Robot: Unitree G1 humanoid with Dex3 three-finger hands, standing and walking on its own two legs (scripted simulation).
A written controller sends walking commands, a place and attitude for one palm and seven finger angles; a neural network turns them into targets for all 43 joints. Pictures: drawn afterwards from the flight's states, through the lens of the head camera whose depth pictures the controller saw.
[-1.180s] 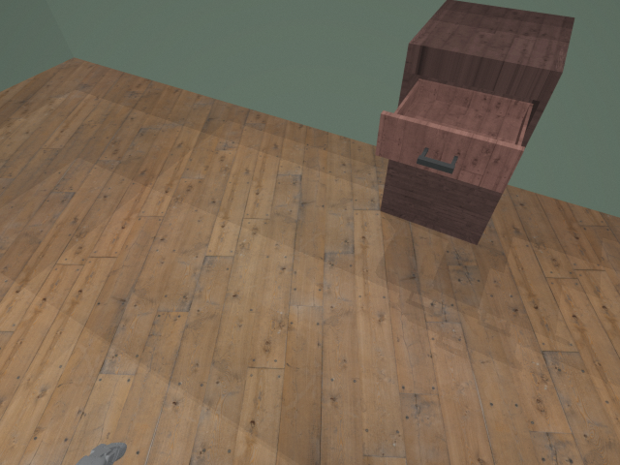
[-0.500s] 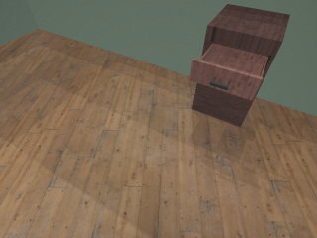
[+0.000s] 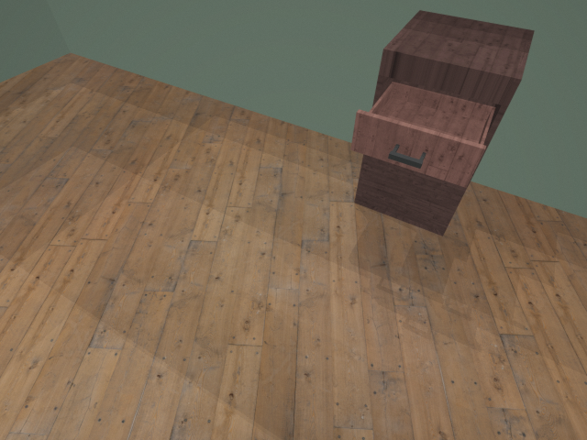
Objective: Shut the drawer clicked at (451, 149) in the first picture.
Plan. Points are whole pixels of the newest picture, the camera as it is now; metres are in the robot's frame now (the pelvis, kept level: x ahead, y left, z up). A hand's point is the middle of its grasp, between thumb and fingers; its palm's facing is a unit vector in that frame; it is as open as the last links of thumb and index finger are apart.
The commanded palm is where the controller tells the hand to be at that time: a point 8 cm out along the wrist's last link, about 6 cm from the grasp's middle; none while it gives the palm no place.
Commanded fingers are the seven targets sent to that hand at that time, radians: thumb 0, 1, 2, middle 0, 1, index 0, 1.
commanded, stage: look at it before walking up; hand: left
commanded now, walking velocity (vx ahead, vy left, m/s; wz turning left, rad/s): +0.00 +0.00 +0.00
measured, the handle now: (407, 155) +0.95 -0.29 -0.20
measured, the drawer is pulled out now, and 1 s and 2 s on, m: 0.27 0.27 0.27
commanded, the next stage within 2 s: walk to a spot facing it in 0.26 s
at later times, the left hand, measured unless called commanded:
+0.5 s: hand out of the picture +0.07 +0.25 -0.16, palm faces -0.04 -0.94 -0.33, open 7.4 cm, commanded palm none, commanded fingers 0.00 0.90 0.90 -0.20 -0.30 -0.20 -0.30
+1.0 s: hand out of the picture +0.08 +0.17 -0.16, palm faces -0.18 -0.97 -0.18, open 7.4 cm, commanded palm none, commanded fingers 0.00 0.90 0.90 -0.20 -0.30 -0.20 -0.30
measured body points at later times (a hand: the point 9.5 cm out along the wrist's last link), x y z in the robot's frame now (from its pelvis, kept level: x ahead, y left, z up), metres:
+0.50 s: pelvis +0.01 +0.00 +0.00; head +0.02 +0.00 +0.45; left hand +0.08 +0.29 -0.13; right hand +0.09 -0.29 -0.14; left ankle +0.00 +0.14 -0.74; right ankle +0.00 -0.11 -0.74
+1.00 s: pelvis +0.11 -0.01 +0.00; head +0.15 -0.02 +0.44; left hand +0.09 +0.22 -0.15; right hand +0.17 -0.27 -0.14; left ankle +0.21 +0.10 -0.68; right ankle +0.00 -0.10 -0.74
